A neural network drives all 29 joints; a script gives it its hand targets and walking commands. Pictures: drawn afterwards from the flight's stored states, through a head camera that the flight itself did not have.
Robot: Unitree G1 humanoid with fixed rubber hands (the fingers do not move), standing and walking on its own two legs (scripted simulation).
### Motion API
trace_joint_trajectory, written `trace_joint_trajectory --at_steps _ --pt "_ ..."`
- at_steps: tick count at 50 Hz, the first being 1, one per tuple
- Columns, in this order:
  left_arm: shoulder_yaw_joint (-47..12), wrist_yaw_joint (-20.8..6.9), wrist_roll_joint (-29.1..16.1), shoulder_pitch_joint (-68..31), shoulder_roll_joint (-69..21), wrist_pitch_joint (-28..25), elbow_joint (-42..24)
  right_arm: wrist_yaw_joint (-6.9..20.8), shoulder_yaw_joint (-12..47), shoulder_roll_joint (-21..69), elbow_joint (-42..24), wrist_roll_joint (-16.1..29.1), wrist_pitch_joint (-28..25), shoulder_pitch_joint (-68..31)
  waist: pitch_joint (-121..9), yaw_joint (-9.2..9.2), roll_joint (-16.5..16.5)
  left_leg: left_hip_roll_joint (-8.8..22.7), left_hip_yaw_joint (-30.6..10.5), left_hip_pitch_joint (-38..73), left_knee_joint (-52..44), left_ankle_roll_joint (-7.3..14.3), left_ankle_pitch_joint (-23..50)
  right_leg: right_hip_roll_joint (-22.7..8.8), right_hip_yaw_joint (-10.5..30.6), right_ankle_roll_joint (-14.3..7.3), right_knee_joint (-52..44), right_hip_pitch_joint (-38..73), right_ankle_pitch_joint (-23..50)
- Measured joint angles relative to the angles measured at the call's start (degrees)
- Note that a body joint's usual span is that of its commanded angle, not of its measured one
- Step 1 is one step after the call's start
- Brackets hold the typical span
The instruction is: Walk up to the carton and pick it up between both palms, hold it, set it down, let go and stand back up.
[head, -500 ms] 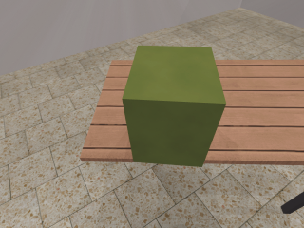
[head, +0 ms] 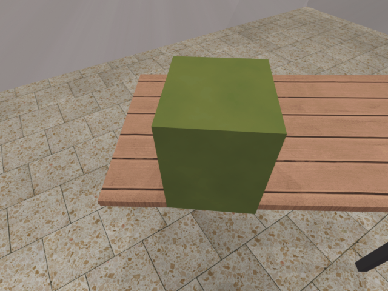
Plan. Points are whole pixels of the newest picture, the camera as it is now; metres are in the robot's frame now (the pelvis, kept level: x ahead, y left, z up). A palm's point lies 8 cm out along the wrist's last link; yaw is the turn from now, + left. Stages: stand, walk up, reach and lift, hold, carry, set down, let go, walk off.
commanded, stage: stand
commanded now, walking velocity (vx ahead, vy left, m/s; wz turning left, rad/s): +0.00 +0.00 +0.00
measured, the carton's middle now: (215, 136) +0.47 -0.03 +0.05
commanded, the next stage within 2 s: none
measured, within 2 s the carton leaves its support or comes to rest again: neither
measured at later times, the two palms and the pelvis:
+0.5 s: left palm out of the picture -0.02 +0.19 -0.15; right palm out of the picture -0.01 -0.20 -0.15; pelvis +0.01 +0.00 +0.00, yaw +0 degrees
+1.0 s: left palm out of the picture +0.00 +0.19 -0.15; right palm out of the picture +0.00 -0.19 -0.15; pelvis +0.03 +0.00 +0.00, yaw +0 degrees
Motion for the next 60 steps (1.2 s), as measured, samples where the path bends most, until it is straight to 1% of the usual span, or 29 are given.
trace_joint_trajectory --at_steps 24,60 --pt "0.2 0.3 -0.1 -0.6 -0.2 -0.2 0.3 -0.2 -0.4 0.2 0.2 -0.2 -0.3 -1.0 0.4 -0.13 -0.2 0.1 -0.2 1.5 -0.4 -0.2 -0.9 0.1 -0.1 -0.1 -0.6 1.6 -0.9" --pt "0.7 0.3 -0.3 -1.3 0.2 -0.3 0.6 -0.3 -0.3 0.0 1.1 0.1 -0.8 -1.8 0.9 0.14 -0.7 -0.5 0.0 4.1 -1.7 0.4 -2.4 -0.6 0.1 0.5 -1.7 4.1 -2.4"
